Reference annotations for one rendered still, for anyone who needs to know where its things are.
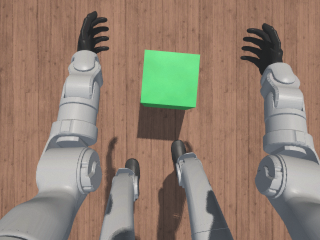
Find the carton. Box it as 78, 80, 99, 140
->
140, 49, 200, 110

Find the robot right upper arm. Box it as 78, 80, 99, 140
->
254, 153, 320, 240

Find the robot left upper arm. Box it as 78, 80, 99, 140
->
0, 147, 102, 240

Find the robot thigh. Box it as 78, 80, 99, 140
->
99, 172, 139, 240
175, 157, 234, 240

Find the right robot hand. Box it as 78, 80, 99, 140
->
240, 23, 283, 75

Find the robot right thigh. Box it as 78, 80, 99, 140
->
175, 157, 234, 240

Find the left robot hand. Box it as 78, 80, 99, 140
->
77, 11, 109, 54

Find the robot left thigh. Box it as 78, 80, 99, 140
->
99, 172, 139, 240

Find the robot right forearm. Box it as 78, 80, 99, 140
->
260, 62, 320, 165

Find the robot left forearm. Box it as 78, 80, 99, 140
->
36, 50, 103, 187

